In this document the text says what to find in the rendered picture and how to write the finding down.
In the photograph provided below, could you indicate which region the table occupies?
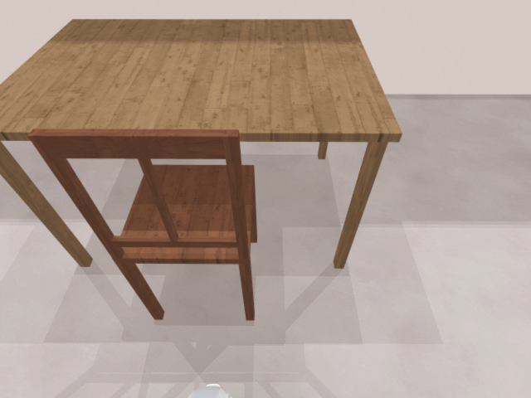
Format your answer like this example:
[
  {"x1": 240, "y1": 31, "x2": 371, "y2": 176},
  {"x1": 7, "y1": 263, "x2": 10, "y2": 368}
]
[{"x1": 0, "y1": 19, "x2": 402, "y2": 269}]

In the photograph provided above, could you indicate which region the chair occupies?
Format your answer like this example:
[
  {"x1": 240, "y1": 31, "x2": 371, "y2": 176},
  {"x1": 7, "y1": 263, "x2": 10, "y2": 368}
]
[{"x1": 27, "y1": 129, "x2": 257, "y2": 321}]

